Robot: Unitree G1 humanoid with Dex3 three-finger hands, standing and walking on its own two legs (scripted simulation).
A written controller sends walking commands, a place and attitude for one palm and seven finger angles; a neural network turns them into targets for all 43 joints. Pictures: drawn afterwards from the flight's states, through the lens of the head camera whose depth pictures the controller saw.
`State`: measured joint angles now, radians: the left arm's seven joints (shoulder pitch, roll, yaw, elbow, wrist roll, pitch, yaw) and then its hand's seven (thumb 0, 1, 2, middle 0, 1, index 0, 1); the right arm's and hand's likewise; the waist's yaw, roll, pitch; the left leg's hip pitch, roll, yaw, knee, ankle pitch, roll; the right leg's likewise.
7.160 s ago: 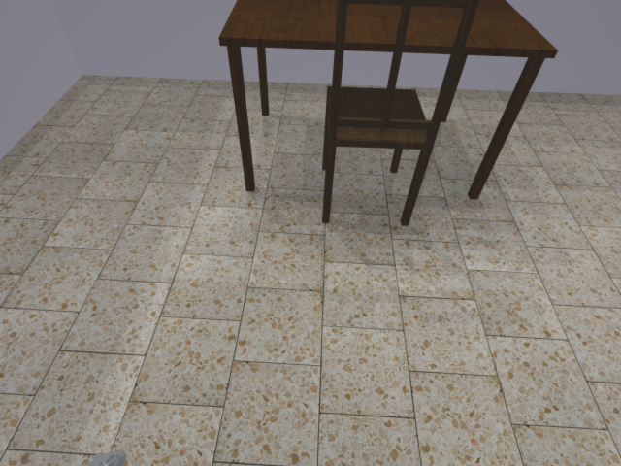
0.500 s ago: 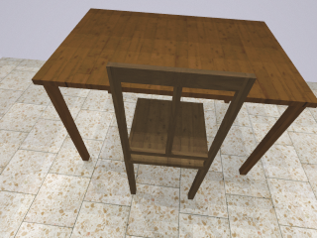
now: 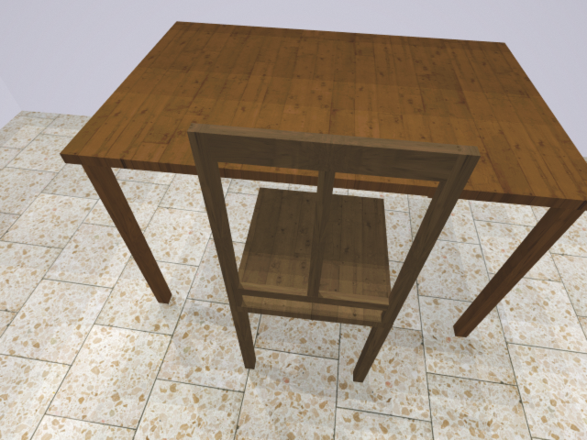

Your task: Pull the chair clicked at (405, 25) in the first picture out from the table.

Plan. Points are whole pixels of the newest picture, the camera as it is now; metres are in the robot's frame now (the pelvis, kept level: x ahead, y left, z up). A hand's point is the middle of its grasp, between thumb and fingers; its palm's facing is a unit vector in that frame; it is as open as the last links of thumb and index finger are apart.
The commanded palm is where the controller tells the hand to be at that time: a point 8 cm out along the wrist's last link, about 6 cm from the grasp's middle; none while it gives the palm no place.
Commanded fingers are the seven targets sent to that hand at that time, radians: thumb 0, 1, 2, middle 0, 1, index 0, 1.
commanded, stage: look again from close up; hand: left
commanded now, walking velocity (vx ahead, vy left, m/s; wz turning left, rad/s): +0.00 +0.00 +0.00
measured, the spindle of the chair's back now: (318, 243) +0.46 -0.01 -0.05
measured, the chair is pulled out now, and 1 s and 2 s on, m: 0.00 0.00 0.00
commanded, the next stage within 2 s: shuffle to correct the standing spot in 1.24 s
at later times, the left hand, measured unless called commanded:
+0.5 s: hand out of the picture -0.03 +0.22 -0.17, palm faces +0.02 -0.98 -0.19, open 7.4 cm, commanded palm none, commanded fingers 0.00 0.90 0.90 -0.20 -0.30 -0.20 -0.30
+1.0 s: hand out of the picture -0.08 +0.22 -0.17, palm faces +0.03 -0.99 -0.16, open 7.4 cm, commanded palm none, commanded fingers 0.00 0.90 0.90 -0.20 -0.30 -0.20 -0.30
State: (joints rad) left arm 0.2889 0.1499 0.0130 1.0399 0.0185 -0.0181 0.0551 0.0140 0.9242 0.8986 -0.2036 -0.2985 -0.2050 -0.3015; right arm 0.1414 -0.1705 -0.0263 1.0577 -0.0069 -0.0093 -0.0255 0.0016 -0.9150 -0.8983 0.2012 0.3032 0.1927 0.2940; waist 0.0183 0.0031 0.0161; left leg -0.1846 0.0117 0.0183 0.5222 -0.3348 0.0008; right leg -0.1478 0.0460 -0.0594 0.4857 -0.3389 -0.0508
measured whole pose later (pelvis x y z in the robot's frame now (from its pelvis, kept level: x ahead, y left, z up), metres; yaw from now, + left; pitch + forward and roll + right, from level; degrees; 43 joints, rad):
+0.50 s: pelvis -0.02 +0.04 +0.01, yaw -1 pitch -2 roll +0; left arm 0.31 0.16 -0.01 1.11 0.01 -0.01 0.04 0.01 0.90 0.90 -0.20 -0.30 -0.20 -0.30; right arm 0.24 -0.17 0.01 1.16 0.00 -0.01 -0.02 0.00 -0.91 -0.90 0.20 0.30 0.20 0.29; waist 0.01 -0.01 0.04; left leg -0.12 -0.06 0.06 0.40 -0.25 0.07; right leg -0.11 -0.02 -0.02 0.42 -0.27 0.01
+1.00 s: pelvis -0.04 +0.06 +0.01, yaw -1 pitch -2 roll +1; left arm 0.35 0.11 -0.01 1.14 0.02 0.00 0.05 0.01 0.90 0.90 -0.20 -0.30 -0.20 -0.30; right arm 0.29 -0.12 0.00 1.16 0.00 -0.02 -0.02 0.00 -0.91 -0.90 0.20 0.30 0.20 0.29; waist 0.01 -0.01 0.03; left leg -0.14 -0.10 0.07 0.35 -0.19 0.10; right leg -0.16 -0.06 -0.01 0.43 -0.24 0.04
